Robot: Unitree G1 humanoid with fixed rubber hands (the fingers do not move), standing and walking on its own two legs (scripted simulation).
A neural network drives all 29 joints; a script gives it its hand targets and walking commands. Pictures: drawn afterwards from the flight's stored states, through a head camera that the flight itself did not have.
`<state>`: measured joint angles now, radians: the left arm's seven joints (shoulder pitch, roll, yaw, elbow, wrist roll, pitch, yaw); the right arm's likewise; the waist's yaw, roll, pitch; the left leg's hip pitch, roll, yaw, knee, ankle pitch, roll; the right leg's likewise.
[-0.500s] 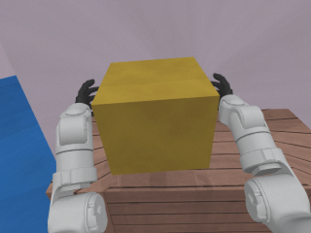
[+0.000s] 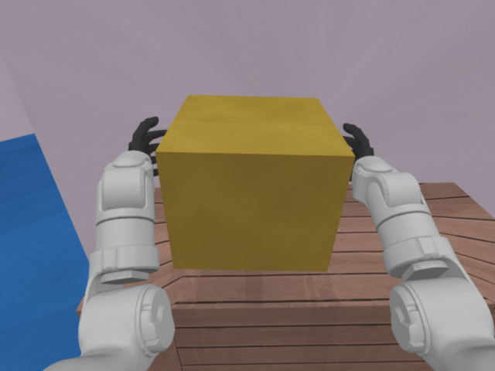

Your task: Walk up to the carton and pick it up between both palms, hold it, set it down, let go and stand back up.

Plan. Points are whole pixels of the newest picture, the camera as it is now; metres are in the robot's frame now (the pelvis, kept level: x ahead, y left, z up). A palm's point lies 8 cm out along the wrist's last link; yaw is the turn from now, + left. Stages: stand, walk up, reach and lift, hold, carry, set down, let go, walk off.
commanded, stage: hold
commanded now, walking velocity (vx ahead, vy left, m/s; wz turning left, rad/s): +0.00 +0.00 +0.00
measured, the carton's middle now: (251, 175) +0.42 +0.00 +0.19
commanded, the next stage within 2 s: none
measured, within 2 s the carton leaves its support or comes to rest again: neither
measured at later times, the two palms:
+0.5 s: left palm (137, 160) +0.37 +0.18 +0.26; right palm (352, 152) +0.38 -0.17 +0.25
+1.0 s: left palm (140, 154) +0.35 +0.16 +0.28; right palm (370, 160) +0.35 -0.18 +0.26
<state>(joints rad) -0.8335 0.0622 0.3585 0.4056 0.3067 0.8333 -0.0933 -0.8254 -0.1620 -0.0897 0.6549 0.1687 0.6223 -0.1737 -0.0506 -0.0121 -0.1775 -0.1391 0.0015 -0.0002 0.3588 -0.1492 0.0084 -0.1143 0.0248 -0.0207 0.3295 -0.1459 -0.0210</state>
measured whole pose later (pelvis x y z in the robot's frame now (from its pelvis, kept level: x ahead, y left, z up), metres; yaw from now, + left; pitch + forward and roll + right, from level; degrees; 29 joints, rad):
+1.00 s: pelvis +0.00 +0.00 +0.00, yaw +0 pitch -5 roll +0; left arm -0.82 0.05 0.33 0.34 0.29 0.84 -0.07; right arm -0.80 -0.16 -0.14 0.60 0.16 0.61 -0.16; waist -0.05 -0.01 -0.20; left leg -0.12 0.00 0.00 0.36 -0.15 0.01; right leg -0.10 0.03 -0.02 0.33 -0.15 -0.02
